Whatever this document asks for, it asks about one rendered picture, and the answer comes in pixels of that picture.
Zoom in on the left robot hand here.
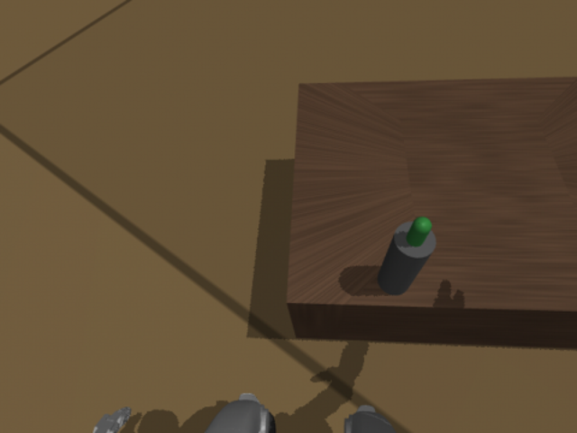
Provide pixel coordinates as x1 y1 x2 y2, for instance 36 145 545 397
93 407 131 433

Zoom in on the bottle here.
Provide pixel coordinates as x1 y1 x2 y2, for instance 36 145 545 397
378 216 436 296

